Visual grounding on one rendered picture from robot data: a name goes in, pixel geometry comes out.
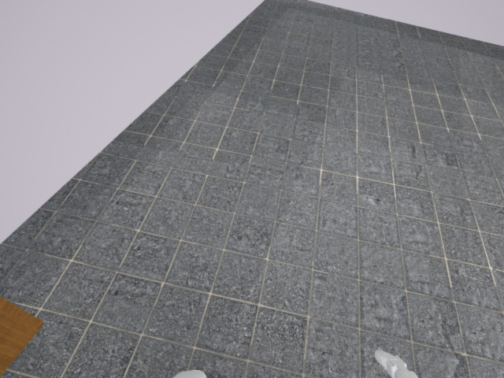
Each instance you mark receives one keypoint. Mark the cupboard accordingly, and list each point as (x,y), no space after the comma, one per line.
(17,328)

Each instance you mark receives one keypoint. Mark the right robot hand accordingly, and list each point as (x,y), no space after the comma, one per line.
(394,365)

